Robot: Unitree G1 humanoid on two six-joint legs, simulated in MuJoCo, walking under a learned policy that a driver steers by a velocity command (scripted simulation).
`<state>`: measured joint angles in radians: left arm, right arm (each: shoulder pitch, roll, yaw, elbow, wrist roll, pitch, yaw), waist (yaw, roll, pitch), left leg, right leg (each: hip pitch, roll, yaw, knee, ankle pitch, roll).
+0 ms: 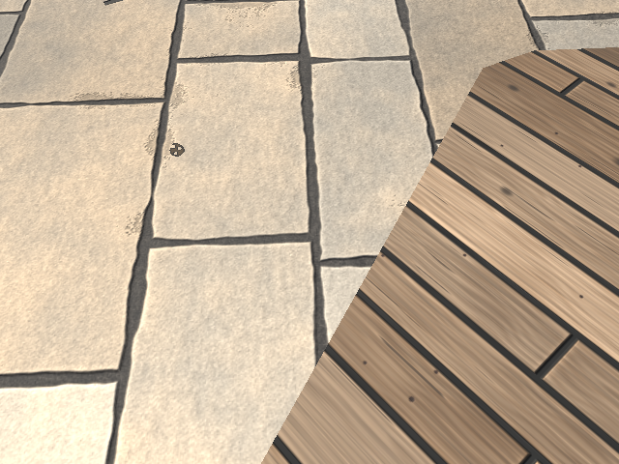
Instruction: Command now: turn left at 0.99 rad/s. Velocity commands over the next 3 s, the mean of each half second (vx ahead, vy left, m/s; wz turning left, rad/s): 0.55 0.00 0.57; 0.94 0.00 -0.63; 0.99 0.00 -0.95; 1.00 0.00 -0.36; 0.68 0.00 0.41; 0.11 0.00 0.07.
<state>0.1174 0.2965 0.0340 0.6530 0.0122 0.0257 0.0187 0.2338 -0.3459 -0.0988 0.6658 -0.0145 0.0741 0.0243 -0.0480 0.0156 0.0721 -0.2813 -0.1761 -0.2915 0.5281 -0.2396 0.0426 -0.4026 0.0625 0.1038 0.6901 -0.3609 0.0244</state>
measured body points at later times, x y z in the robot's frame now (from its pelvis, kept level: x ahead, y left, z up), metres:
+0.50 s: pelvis +0.14 +0.06 +0.00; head +0.15 +0.06 +0.45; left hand +0.02 +0.33 -0.12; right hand +0.41 -0.11 -0.08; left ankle +0.16 +0.20 -0.73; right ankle +0.04 -0.11 -0.74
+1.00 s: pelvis +0.49 +0.15 -0.04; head +0.52 +0.15 +0.41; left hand +0.70 +0.39 -0.13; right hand +0.43 -0.11 -0.18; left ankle +0.20 +0.23 -0.66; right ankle +0.61 +0.13 -0.74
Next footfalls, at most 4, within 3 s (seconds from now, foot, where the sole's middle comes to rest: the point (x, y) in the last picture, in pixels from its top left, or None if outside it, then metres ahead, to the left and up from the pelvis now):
0.04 right None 0.08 -0.11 -0.77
0.52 left None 0.21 0.22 -0.77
0.98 right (255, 369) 0.65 0.13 -0.77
1.40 left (243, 211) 1.10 0.17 -0.77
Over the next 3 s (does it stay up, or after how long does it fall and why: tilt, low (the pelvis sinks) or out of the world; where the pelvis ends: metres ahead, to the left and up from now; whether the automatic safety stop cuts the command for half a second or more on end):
stays up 1.63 -0.56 0.01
